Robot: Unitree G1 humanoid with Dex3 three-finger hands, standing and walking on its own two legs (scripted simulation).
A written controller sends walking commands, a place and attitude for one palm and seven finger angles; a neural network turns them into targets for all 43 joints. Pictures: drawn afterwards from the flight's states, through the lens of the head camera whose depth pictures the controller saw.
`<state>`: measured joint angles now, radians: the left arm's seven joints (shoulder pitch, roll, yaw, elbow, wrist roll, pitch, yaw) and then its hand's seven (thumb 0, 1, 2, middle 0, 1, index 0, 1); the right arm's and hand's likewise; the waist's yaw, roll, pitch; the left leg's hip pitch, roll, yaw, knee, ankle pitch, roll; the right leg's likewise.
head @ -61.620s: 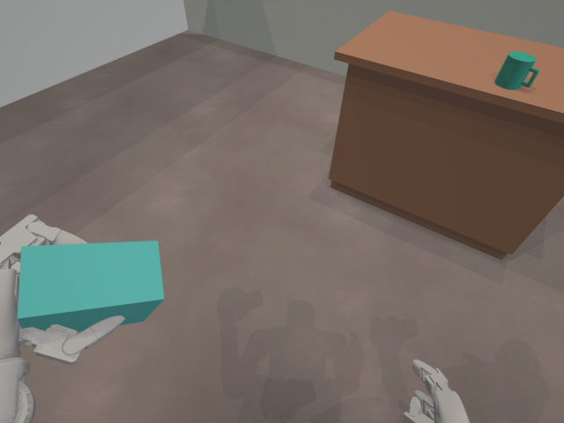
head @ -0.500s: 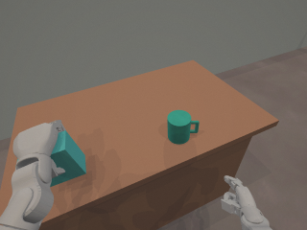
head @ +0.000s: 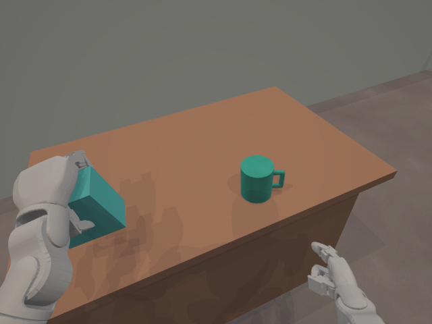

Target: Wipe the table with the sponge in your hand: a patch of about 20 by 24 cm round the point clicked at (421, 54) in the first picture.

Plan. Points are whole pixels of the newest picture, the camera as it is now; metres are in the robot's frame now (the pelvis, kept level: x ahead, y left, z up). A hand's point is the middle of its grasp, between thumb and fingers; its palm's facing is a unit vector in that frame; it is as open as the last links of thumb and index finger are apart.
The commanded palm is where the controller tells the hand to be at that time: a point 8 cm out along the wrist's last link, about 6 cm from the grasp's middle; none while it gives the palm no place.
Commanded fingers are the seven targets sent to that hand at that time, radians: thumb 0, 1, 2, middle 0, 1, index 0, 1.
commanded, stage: lift the sponge slowly off the table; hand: left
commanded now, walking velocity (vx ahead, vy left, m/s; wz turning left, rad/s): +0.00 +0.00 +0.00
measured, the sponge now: (86, 214) +0.25 +0.29 +0.11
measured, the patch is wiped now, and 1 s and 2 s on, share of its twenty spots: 1.00 1.00 1.00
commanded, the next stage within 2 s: bring the sponge back beside the body in 0.02 s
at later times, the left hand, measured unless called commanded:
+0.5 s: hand (73, 207) +0.23 +0.29 +0.15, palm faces +0.20 -0.19 -0.96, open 10.1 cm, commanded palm +0.19 +0.29 +0.21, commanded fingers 0.00 0.10 1.30 -1.20 -1.60 -1.20 -1.60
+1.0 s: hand (71, 220) +0.22 +0.29 +0.13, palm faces +0.19 -0.20 -0.96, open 10.1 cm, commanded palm +0.17 +0.29 +0.20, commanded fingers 0.00 0.10 1.30 -1.20 -1.60 -1.20 -1.60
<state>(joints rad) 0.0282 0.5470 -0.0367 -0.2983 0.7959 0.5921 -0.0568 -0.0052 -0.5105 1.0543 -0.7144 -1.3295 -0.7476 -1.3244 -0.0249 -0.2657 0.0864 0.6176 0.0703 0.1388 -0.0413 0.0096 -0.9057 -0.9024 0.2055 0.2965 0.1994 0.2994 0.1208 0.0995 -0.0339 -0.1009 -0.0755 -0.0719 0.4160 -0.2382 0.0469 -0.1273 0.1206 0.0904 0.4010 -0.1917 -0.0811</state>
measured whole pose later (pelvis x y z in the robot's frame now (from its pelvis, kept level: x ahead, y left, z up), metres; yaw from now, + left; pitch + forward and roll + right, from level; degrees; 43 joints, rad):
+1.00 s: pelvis +0.00 +0.01 +0.00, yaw +0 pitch -4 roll +0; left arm 0.19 0.51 -0.04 -0.40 0.79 0.58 -0.03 -0.01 -0.51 1.05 -0.72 -1.33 -0.75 -1.33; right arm -0.02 -0.26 0.09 0.60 0.06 0.14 -0.03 0.01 -0.91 -0.90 0.21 0.30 0.20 0.30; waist 0.13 0.10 -0.03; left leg -0.09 -0.08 -0.07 0.42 -0.25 0.06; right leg -0.12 0.12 0.10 0.40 -0.20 -0.07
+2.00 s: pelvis -0.01 +0.00 -0.01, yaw +2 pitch -1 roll -1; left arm 0.41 0.44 0.28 -0.53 -0.03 0.08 0.08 -0.01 -0.51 1.05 -0.72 -1.33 -0.75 -1.33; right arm 0.14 -0.22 0.07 0.47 0.04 0.09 -0.05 0.01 -0.90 -0.90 0.21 0.30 0.20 0.30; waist 0.03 0.01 -0.01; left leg -0.24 -0.07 -0.11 0.53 -0.27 0.04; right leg -0.22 0.13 0.04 0.44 -0.19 -0.08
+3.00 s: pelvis -0.17 +0.06 -0.03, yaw +3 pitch +1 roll -5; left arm 0.48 0.42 0.40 -0.63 -0.02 -0.15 0.15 -0.01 -0.53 1.07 -0.72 -1.34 -0.75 -1.34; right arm 0.21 -0.20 -0.01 0.57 0.00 0.01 -0.06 0.01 -0.91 -0.90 0.21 0.30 0.20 0.30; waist -0.02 -0.03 -0.03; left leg -0.54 0.01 -0.02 0.70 -0.17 0.08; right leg -0.49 0.09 0.03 0.90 -0.37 0.02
